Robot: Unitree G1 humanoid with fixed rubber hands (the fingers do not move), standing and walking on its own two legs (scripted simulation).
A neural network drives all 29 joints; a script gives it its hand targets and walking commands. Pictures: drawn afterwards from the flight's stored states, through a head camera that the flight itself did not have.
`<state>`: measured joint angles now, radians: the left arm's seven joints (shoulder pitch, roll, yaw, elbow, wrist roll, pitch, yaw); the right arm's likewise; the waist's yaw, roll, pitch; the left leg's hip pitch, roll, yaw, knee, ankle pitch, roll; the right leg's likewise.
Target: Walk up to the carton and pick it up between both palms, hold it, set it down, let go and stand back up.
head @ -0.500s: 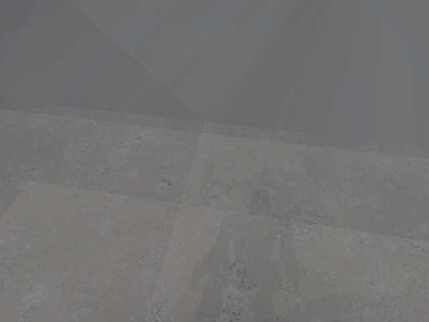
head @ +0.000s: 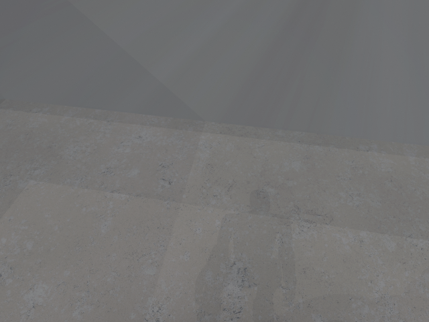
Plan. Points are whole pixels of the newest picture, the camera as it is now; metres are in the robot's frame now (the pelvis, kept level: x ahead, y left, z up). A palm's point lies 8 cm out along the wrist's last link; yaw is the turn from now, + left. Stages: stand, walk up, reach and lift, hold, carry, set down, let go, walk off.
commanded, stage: stand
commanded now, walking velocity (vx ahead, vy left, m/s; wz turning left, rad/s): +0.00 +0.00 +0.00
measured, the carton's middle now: out of the picture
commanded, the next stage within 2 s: walk up in 0.48 s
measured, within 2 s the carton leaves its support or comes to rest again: neither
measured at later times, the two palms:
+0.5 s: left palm out of the picture -0.03 +0.20 -0.15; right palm out of the picture -0.03 -0.19 -0.15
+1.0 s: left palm out of the picture -0.03 +0.22 -0.14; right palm out of the picture +0.02 -0.27 -0.17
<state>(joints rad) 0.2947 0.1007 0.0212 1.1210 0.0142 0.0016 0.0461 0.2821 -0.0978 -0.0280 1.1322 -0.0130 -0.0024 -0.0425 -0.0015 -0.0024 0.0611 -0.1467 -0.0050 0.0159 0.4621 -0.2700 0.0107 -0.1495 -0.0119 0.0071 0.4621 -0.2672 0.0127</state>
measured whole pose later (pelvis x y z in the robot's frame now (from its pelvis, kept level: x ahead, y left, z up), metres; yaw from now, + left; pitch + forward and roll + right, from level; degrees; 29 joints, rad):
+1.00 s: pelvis -0.03 -0.03 -0.02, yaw +9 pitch +2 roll +0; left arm 0.20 0.17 0.06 1.01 0.01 -0.03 0.07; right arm 0.22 -0.20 -0.09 1.03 -0.03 0.04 -0.04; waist -0.02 0.07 0.11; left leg -0.44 -0.03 -0.11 0.75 -0.38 -0.03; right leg -0.30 0.02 -0.09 0.63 -0.35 -0.04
